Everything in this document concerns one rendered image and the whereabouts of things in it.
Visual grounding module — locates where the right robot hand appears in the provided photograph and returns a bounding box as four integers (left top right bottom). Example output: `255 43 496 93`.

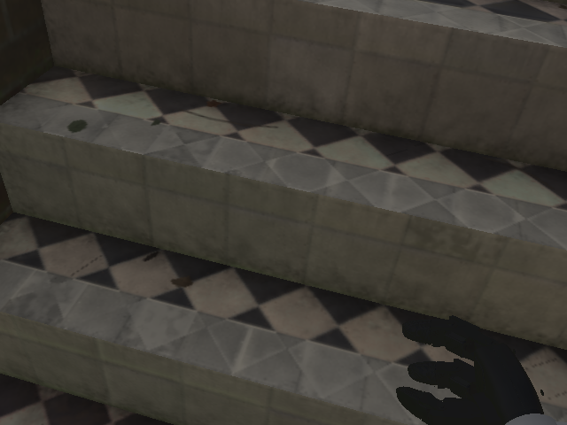
396 315 544 425

